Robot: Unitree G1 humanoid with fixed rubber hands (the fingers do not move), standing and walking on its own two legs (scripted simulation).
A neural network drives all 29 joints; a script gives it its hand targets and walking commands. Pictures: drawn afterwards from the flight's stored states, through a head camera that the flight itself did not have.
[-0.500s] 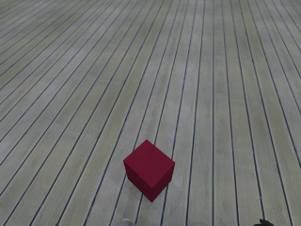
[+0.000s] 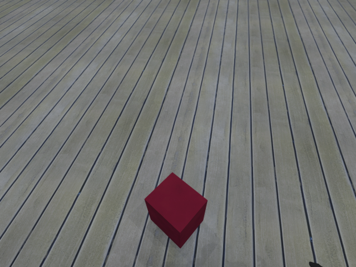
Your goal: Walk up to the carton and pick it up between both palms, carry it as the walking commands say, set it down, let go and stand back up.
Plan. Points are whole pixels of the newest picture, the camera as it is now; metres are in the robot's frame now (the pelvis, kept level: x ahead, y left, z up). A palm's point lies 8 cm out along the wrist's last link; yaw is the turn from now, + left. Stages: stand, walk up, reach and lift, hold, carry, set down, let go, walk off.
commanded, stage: walk up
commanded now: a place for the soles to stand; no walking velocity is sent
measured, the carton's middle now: (176, 210) +0.49 +0.02 -0.60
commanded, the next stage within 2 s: none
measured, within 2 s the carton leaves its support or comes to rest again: neither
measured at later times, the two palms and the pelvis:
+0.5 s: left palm out of the picture +0.09 +0.32 -0.07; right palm out of the picture +0.09 -0.33 -0.10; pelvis +0.00 -0.02 +0.00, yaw +0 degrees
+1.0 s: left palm out of the picture +0.08 +0.19 -0.09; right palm out of the picture +0.13 -0.47 -0.08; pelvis +0.03 -0.15 +0.00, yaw +13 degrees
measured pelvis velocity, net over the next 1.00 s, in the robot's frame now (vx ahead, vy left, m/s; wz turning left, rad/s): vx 0.03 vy -0.15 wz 0.22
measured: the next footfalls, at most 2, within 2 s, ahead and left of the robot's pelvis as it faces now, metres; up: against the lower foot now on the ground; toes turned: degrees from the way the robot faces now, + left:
right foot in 0.92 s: +0.09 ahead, -0.21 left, +0.00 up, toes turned +6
left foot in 1.18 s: +0.13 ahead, -0.04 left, +0.00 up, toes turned +23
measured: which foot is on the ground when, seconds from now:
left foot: down 0.00-0.90, up 0.92-1.00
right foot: down 0.00-0.62, up 0.64-0.90, down 0.92-1.00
